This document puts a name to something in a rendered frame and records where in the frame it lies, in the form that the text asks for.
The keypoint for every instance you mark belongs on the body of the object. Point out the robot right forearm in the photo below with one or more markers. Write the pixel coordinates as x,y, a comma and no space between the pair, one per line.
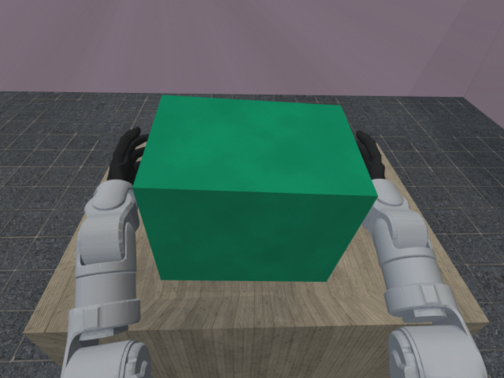
415,288

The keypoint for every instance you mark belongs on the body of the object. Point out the robot right upper arm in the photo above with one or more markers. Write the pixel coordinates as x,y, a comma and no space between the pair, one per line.
438,351

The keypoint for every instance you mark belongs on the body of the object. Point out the pedestal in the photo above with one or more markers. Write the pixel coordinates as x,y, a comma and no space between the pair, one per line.
256,329

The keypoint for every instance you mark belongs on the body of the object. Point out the right robot hand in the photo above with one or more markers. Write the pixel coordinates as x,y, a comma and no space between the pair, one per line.
370,155

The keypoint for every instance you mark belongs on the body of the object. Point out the robot left forearm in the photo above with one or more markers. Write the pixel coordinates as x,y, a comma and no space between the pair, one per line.
105,298

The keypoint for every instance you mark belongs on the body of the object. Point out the carton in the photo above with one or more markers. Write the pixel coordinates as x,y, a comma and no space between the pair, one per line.
245,190

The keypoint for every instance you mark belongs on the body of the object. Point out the left robot hand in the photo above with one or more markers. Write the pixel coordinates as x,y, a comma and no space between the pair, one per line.
124,165

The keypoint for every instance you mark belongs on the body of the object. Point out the robot left upper arm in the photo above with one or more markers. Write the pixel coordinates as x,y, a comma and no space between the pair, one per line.
126,359

